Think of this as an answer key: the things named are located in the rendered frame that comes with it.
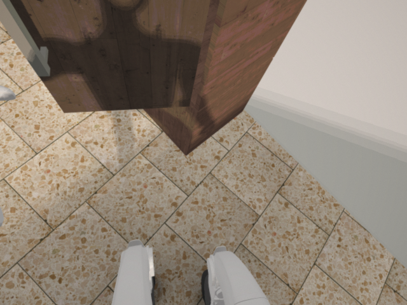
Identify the cupboard door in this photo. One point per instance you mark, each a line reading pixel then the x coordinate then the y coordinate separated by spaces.
pixel 109 55

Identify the robot left hand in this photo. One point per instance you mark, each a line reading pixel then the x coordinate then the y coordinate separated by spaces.
pixel 6 93

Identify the right robot shin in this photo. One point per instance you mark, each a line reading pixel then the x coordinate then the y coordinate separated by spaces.
pixel 216 293

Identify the right robot thigh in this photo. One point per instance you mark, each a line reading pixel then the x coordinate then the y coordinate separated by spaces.
pixel 237 284

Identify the handle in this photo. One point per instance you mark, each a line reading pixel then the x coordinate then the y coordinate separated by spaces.
pixel 11 21

